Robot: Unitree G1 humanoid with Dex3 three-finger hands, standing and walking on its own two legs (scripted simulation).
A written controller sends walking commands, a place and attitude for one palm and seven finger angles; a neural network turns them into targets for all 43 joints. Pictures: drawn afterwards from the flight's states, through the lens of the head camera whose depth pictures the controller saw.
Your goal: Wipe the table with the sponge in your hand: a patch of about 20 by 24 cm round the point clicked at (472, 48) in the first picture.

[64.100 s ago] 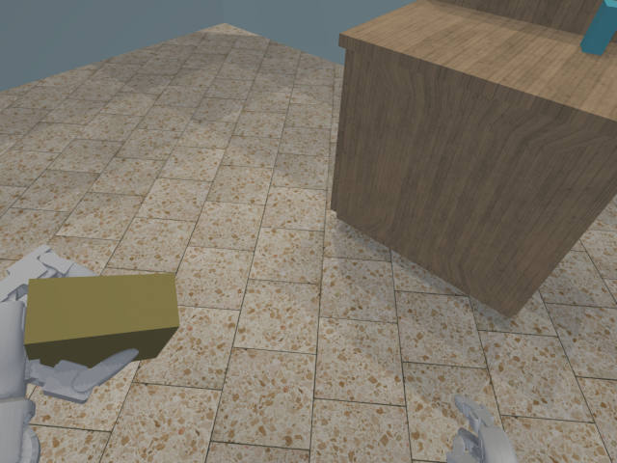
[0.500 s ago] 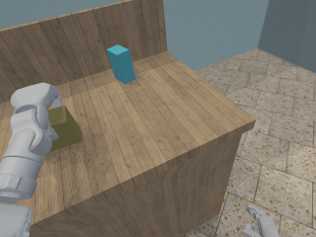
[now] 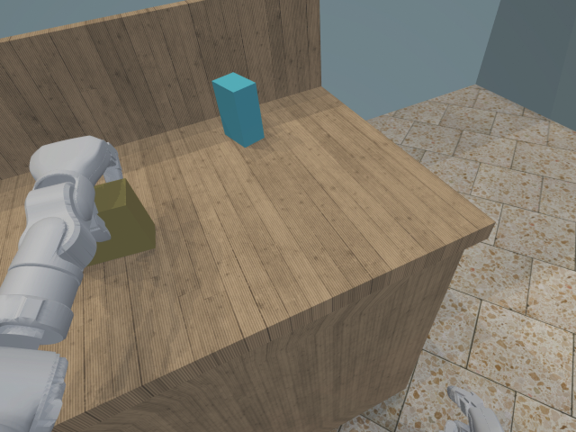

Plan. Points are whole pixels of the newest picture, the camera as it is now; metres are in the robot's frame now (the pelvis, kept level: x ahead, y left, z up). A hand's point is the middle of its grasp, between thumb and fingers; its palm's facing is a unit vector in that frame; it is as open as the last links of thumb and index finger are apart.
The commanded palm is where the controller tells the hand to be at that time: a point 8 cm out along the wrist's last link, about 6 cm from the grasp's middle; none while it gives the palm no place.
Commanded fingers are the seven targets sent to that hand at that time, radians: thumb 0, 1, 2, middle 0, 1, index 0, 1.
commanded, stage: slide back across to the first lane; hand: left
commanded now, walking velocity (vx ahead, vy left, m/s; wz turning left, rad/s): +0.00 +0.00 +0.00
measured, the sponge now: (106, 233) +0.36 +0.31 +0.11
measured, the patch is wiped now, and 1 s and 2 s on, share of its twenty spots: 0.90 0.90 0.90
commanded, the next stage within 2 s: wipe back along the first lane in 0.68 s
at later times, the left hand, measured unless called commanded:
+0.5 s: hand (53, 193) +0.37 +0.35 +0.19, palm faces +0.03 +0.01 -1.00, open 9.6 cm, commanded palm +0.32 +0.36 +0.25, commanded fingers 0.00 0.10 1.30 -1.20 -1.60 -1.20 -1.60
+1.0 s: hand (21, 216) +0.33 +0.38 +0.19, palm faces +0.05 +0.02 -1.00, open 9.6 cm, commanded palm +0.29 +0.36 +0.24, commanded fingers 0.00 0.10 1.30 -1.20 -1.60 -1.20 -1.60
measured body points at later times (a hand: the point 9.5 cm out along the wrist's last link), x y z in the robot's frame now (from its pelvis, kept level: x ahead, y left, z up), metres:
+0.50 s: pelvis +0.00 +0.04 +0.01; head +0.00 +0.01 +0.46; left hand +0.36 +0.35 +0.24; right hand +0.21 -0.19 -0.09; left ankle +0.01 +0.13 -0.74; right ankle -0.01 -0.08 -0.74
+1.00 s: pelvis +0.01 +0.06 +0.01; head +0.02 +0.02 +0.46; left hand +0.32 +0.37 +0.24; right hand +0.25 -0.14 -0.08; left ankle +0.01 +0.13 -0.74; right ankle -0.01 -0.08 -0.74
